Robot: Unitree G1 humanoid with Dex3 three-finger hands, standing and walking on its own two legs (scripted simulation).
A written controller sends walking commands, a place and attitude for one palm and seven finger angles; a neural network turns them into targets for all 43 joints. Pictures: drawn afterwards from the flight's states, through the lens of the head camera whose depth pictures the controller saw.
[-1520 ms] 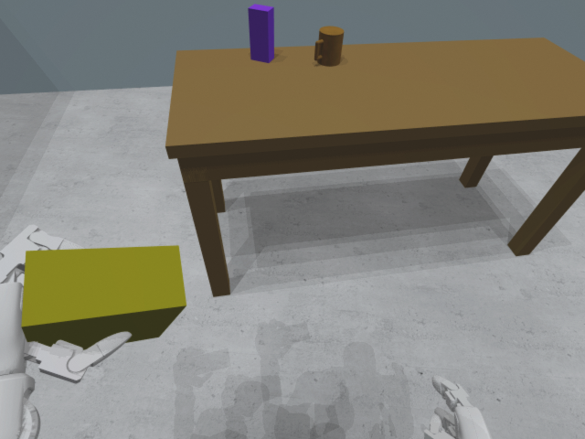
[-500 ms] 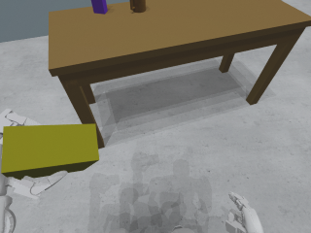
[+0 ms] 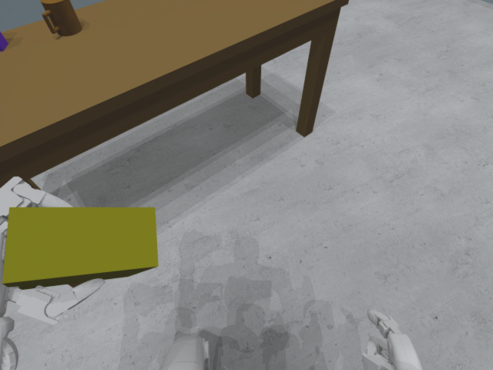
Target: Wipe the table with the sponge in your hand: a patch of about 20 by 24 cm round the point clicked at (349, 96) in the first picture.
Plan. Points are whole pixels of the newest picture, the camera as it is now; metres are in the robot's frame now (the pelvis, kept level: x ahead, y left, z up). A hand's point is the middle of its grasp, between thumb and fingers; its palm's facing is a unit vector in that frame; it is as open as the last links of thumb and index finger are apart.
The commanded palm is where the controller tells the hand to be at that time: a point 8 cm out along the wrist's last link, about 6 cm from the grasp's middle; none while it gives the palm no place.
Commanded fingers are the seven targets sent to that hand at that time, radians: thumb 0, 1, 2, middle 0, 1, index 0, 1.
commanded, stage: walk to a spot facing it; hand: left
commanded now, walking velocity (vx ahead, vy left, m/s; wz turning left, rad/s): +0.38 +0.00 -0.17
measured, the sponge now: (103, 248) +0.24 +0.18 +0.14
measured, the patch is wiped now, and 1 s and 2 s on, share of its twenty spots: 0.00 0.00 0.00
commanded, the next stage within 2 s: turn to face it in 0.46 s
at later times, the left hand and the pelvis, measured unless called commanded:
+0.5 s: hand (126, 131) +0.39 +0.17 +0.19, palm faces +0.25 -0.86 -0.45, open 10.8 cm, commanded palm +0.34 +0.23 +0.19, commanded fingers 0.00 0.10 1.30 -1.20 -1.60 -1.20 -1.60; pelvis +0.14 -0.02 +0.01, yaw -10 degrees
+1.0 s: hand (167, 86) +0.48 +0.13 +0.19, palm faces +0.34 -0.82 -0.47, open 10.8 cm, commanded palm +0.43 +0.18 +0.19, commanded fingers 0.00 0.10 1.30 -1.20 -1.60 -1.20 -1.60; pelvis +0.25 -0.09 -0.01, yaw -3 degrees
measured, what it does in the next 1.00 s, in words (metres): walks ahead: left foot, then right foot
